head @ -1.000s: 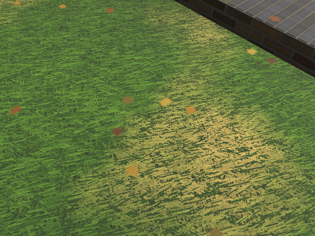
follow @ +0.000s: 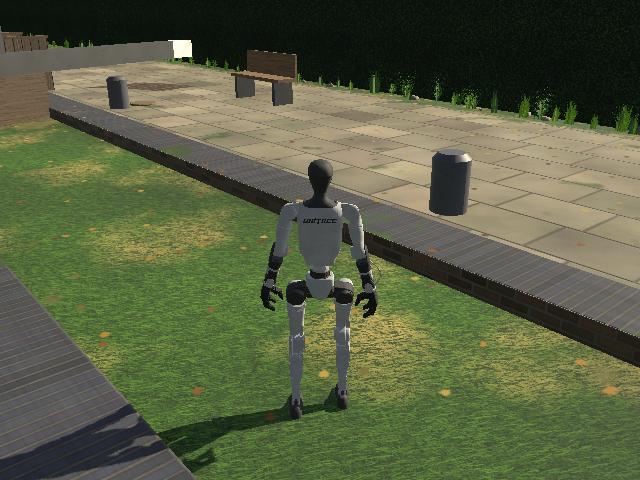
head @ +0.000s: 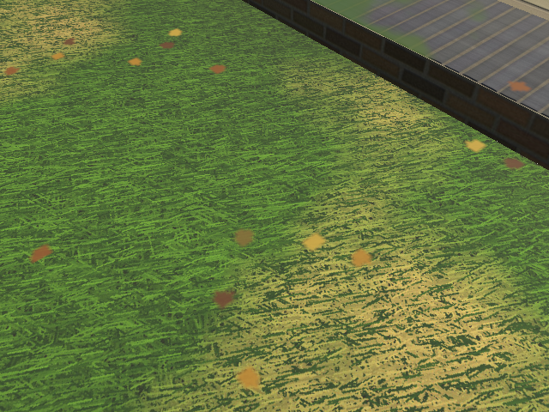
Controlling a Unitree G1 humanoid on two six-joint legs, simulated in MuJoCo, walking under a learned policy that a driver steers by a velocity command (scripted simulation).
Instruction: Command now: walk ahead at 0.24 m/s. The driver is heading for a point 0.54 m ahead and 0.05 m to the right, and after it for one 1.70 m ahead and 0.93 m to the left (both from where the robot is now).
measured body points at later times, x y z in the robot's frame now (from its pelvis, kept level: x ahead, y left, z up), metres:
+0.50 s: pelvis +0.18 -0.02 +0.00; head +0.21 -0.02 +0.45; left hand +0.10 +0.23 -0.14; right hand +0.40 -0.24 -0.10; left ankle +0.36 +0.11 -0.70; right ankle +0.04 -0.12 -0.73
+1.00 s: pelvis +0.30 +0.01 +0.00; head +0.31 -0.01 +0.45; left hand +0.36 +0.27 -0.13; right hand +0.41 -0.25 -0.14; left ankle +0.37 +0.10 -0.73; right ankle +0.31 -0.12 -0.73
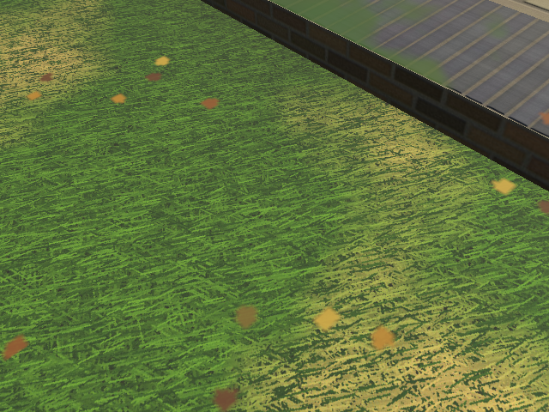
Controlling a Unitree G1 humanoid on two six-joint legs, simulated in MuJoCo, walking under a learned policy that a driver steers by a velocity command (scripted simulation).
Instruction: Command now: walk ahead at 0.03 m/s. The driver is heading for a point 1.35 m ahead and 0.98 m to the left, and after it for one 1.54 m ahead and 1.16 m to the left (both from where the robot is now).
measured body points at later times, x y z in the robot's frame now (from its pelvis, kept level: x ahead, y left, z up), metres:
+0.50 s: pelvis +0.04 +0.03 +0.00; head +0.08 +0.06 +0.45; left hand +0.11 +0.33 -0.13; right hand +0.22 -0.22 -0.11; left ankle +0.06 +0.10 -0.73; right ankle +0.04 -0.13 -0.64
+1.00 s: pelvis +0.11 +0.01 +0.01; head +0.13 +0.00 +0.46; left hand +0.05 +0.31 -0.09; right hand +0.37 -0.17 -0.10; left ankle +0.06 +0.12 -0.67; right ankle +0.15 -0.11 -0.73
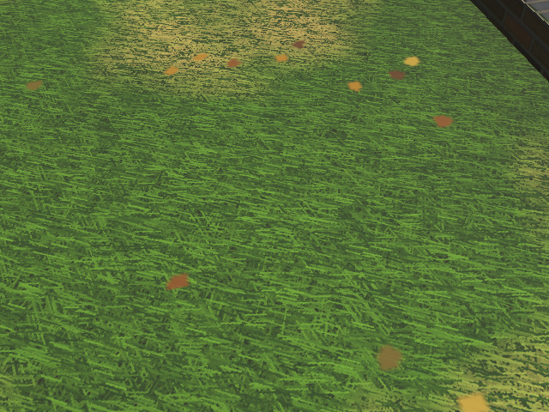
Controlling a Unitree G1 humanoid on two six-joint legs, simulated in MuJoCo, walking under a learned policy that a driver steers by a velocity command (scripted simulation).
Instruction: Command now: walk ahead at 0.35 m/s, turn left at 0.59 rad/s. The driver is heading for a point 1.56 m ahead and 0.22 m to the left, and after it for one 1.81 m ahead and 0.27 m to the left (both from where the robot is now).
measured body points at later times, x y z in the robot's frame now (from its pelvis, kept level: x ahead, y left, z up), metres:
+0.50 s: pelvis +0.22 +0.11 -0.01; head +0.26 +0.13 +0.44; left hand +0.22 +0.41 -0.13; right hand +0.44 -0.10 -0.11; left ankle +0.23 +0.20 -0.74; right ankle +0.18 -0.07 -0.64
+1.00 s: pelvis +0.53 +0.16 -0.02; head +0.57 +0.17 +0.43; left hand +0.65 +0.45 -0.11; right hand +0.66 -0.10 -0.13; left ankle +0.34 +0.25 -0.63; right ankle +0.62 +0.11 -0.74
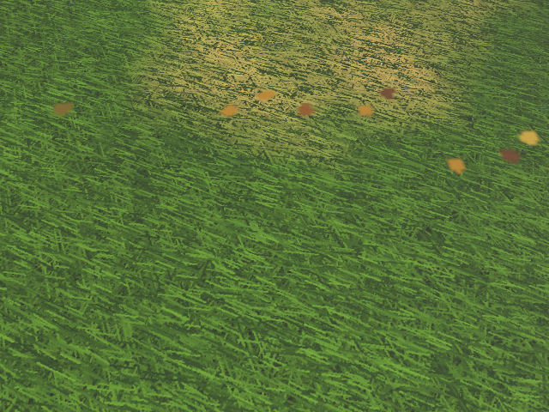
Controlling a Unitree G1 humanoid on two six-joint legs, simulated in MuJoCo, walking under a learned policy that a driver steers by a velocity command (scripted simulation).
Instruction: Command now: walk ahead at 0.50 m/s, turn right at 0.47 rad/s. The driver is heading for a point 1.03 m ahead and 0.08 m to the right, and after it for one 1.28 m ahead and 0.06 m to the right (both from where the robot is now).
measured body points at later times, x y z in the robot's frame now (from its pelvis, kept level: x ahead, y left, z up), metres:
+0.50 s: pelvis +0.29 +0.05 +0.01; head +0.31 +0.05 +0.46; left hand +0.46 +0.29 -0.10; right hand +0.35 -0.25 -0.08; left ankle +0.35 +0.14 -0.72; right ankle +0.18 -0.06 -0.63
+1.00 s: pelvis +0.53 -0.08 +0.02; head +0.55 -0.10 +0.47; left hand +0.74 +0.14 -0.07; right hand +0.53 -0.37 -0.11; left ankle +0.54 +0.08 -0.64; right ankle +0.54 -0.17 -0.72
